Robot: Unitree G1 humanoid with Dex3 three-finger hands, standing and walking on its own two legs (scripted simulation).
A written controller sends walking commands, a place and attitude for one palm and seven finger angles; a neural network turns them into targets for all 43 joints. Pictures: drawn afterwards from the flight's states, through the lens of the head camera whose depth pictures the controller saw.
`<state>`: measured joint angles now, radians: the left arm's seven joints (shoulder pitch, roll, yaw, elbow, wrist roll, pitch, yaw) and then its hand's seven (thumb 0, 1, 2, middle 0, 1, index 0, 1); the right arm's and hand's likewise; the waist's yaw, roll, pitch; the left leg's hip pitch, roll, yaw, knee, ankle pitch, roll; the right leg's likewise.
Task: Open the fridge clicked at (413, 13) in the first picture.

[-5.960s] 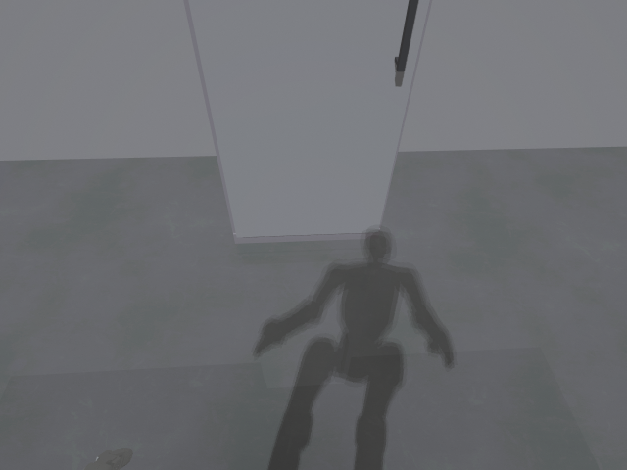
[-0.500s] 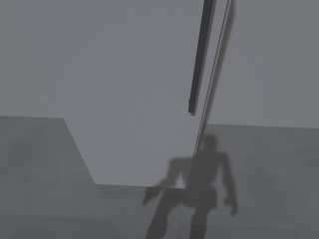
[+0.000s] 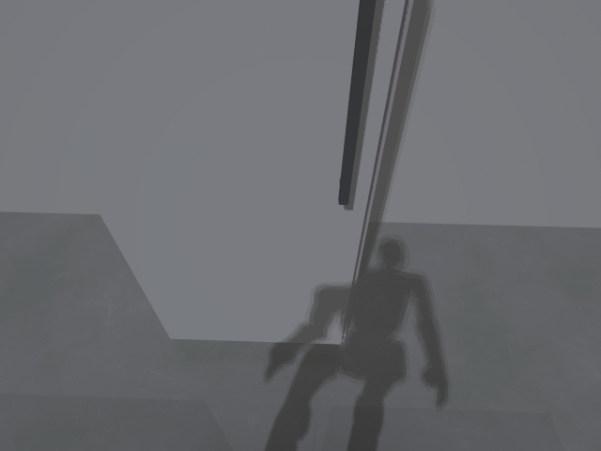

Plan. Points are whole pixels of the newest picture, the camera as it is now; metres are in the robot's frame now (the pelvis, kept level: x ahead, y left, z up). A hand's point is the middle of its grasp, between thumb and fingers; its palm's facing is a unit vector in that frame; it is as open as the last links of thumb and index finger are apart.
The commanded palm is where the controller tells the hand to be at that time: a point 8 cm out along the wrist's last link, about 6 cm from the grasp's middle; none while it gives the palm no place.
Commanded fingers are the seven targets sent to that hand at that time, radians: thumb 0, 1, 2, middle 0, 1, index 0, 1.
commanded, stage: look again from close up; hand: right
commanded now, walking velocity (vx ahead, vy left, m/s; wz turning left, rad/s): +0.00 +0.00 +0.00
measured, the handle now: (355, 87) +0.56 -0.04 +0.23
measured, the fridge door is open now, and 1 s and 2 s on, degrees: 0 0 0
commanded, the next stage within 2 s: none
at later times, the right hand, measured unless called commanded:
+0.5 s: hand out of the picture +0.05 -0.22 -0.16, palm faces -0.04 +0.96 -0.29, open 7.4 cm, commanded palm none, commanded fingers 0.00 -0.90 -0.90 0.20 0.30 0.20 0.30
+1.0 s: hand out of the picture +0.07 -0.21 -0.16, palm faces -0.04 +0.96 -0.29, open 7.4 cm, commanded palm none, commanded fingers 0.00 -0.90 -0.90 0.20 0.30 0.20 0.30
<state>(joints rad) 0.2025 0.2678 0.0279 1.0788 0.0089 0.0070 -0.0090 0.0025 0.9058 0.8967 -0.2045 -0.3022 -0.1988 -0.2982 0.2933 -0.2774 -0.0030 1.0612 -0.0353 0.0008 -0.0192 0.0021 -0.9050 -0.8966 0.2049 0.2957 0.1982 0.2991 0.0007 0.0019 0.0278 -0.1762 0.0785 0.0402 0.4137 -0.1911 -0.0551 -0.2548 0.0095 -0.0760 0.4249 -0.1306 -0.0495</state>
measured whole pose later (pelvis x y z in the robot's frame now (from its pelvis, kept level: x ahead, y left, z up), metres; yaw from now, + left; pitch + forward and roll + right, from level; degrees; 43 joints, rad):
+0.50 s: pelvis +0.02 +0.01 +0.00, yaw +0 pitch -3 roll +0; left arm 0.17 0.28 0.02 1.10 0.01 0.00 -0.01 0.00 0.91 0.90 -0.20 -0.30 -0.20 -0.30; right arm 0.24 -0.28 0.00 1.07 -0.03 -0.01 -0.02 0.00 -0.90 -0.90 0.21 0.30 0.20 0.30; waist 0.01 0.00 0.04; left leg -0.13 0.07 0.04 0.37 -0.19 -0.06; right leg -0.21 0.01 -0.08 0.38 -0.13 -0.04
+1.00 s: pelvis +0.03 +0.01 +0.01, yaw +0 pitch -2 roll +0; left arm 0.17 0.28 0.01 1.12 0.01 0.00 0.00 0.00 0.91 0.90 -0.20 -0.30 -0.20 -0.30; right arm 0.22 -0.27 0.00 1.09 -0.03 0.00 -0.02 0.00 -0.90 -0.90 0.21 0.30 0.20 0.30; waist 0.01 0.00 0.04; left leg -0.10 0.07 0.04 0.34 -0.20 -0.05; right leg -0.18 0.00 -0.07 0.36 -0.14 -0.03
